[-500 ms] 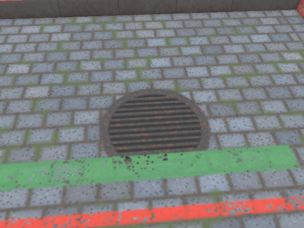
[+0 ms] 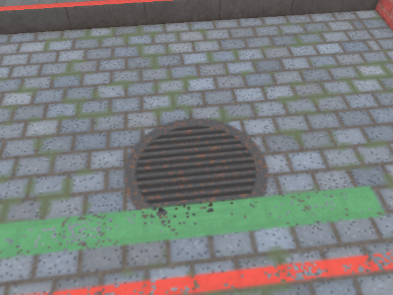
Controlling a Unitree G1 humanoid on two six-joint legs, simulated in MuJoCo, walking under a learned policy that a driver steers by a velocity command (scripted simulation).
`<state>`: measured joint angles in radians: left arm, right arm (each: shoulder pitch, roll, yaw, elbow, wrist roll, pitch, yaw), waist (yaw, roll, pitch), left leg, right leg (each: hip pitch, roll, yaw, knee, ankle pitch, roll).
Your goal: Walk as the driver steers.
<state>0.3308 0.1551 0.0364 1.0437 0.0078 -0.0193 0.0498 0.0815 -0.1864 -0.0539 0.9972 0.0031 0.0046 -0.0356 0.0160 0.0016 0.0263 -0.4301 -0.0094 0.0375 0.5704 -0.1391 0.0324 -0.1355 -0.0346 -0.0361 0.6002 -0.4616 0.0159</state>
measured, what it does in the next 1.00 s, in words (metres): walks ahead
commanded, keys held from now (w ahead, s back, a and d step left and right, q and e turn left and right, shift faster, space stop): no key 0.54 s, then w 0.46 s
